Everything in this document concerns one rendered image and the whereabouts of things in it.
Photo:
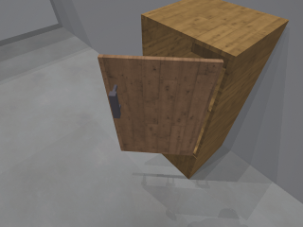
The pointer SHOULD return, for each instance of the handle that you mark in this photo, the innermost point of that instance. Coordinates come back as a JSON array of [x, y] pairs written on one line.
[[115, 106]]

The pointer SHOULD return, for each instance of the cupboard door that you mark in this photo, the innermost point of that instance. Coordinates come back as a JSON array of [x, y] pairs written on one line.
[[164, 100]]

